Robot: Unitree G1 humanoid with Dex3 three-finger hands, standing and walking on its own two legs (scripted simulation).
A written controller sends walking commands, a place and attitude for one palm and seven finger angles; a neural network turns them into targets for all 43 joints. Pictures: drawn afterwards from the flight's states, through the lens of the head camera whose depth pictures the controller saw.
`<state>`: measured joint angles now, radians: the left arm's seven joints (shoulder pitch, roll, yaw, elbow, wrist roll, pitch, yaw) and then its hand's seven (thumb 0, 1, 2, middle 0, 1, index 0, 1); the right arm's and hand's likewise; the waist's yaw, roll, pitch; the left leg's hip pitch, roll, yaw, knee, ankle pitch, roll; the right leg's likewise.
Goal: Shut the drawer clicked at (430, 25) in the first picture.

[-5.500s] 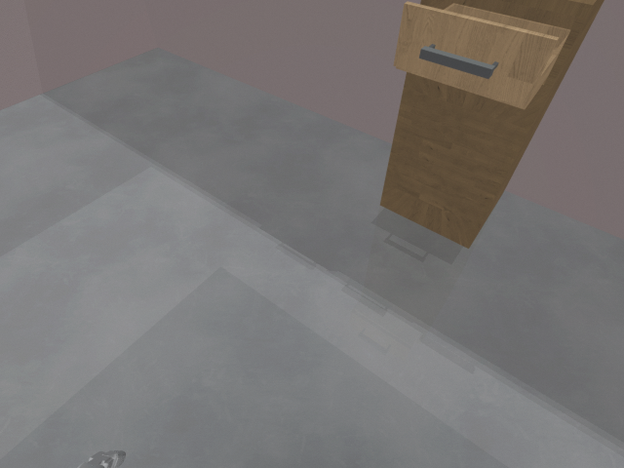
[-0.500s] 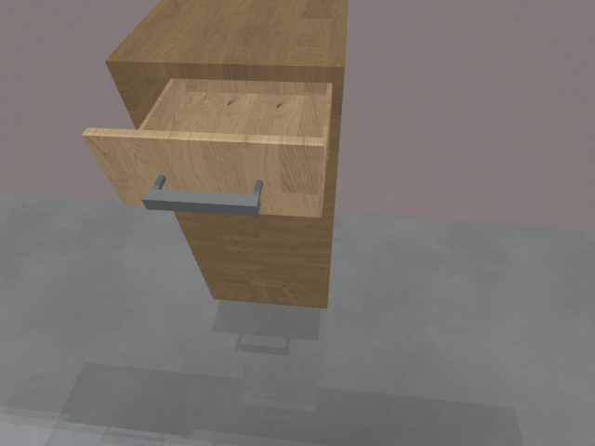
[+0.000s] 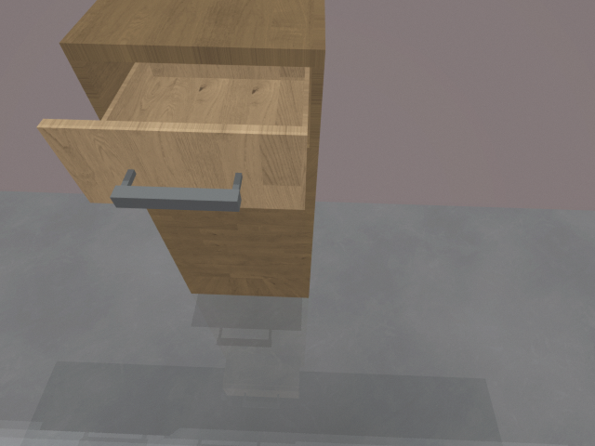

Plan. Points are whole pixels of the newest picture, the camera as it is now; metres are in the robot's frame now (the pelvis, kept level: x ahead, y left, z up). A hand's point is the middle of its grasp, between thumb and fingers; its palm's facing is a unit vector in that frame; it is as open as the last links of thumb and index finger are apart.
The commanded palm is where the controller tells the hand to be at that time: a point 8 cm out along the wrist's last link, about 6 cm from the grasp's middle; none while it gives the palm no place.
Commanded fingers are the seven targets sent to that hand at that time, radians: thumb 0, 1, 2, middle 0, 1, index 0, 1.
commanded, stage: look again from close up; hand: left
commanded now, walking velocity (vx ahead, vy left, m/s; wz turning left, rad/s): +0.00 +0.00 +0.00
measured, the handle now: (180, 187) +0.47 +0.20 +0.05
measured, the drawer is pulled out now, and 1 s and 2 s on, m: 0.17 0.17 0.17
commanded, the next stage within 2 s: shuffle to correct the standing spot in 0.44 s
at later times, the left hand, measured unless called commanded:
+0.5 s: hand out of the picture +0.03 +0.21 -0.17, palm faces +0.04 -0.98 -0.20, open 7.3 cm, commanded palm none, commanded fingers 0.00 0.90 0.90 -0.20 -0.30 -0.20 -0.30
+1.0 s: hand out of the picture -0.01 +0.18 -0.18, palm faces +0.05 -0.98 -0.17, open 7.4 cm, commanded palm none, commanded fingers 0.00 0.90 0.90 -0.20 -0.30 -0.20 -0.30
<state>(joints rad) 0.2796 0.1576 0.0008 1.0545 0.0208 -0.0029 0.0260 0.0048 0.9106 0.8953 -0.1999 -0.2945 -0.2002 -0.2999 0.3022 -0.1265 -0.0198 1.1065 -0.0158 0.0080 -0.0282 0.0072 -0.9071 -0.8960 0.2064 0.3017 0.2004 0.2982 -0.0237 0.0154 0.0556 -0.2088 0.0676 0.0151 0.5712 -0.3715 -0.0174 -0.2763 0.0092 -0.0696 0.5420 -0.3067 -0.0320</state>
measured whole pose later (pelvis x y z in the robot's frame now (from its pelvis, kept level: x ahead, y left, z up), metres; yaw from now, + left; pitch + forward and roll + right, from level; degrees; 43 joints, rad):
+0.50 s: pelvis +0.00 +0.03 +0.00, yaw +0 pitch -2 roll -1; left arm 0.27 0.18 0.00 1.02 0.01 0.00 0.03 0.00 0.91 0.90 -0.20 -0.29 -0.20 -0.30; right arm 0.17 -0.16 -0.01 1.05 -0.01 -0.01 -0.03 0.00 -0.92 -0.90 0.20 0.30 0.20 0.30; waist 0.01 0.00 0.01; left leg -0.13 0.02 0.05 0.52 -0.36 0.01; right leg -0.18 -0.02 -0.06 0.50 -0.29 0.01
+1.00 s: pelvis +0.02 +0.02 -0.01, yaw +0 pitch -1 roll -2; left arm 0.36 0.13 0.02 1.07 0.02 -0.02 0.03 0.00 0.91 0.90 -0.20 -0.29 -0.20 -0.30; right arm 0.35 -0.15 -0.02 1.17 0.00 0.01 -0.04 0.01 -0.91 -0.90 0.20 0.30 0.20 0.30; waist -0.01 0.02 0.07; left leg -0.26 0.05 0.08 0.75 -0.48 0.01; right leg -0.18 -0.02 -0.11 0.57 -0.36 -0.01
